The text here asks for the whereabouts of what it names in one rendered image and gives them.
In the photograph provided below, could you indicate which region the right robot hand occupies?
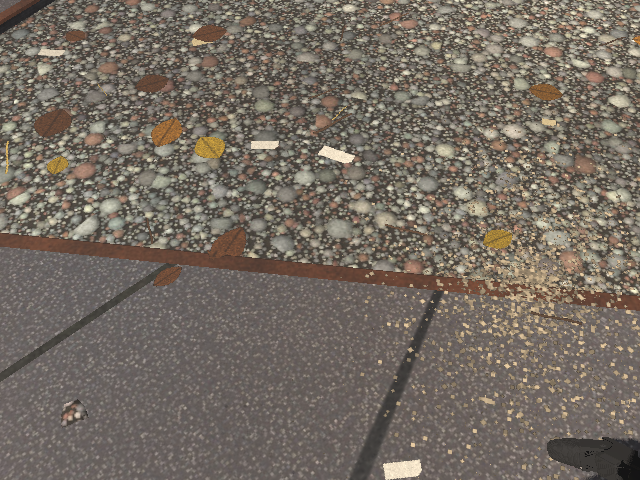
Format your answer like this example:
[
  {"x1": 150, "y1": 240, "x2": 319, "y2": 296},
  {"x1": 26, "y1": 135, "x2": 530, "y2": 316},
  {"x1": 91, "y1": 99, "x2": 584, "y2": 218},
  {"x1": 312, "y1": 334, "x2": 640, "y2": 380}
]
[{"x1": 547, "y1": 437, "x2": 640, "y2": 480}]

